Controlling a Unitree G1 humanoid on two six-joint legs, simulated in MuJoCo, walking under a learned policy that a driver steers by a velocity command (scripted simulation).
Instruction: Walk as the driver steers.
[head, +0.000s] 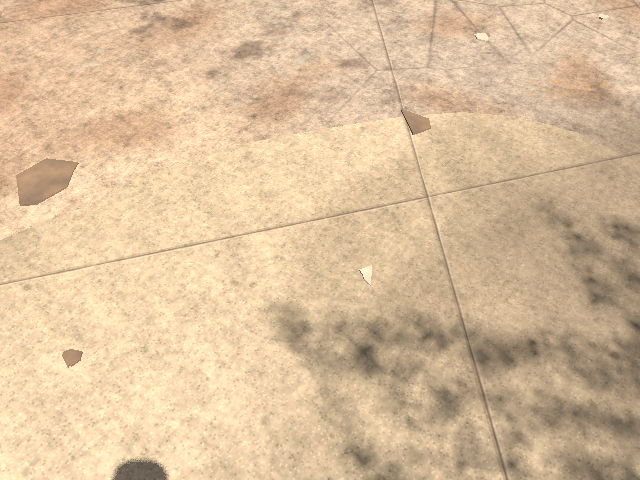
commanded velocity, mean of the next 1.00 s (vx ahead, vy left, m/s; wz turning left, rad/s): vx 0.19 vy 0.00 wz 0.13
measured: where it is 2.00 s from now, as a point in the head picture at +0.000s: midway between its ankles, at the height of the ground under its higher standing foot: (261, 434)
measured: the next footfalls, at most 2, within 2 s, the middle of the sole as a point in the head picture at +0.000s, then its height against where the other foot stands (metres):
left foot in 1.24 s outside the picture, level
right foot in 1.70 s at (308, 392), level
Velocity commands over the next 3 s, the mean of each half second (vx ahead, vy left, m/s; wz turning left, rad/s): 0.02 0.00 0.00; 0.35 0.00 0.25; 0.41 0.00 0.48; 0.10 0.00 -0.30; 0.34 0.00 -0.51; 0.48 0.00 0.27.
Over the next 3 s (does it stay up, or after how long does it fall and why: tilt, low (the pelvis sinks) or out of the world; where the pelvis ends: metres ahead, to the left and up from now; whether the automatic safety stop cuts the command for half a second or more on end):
stays up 0.93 0.07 0.00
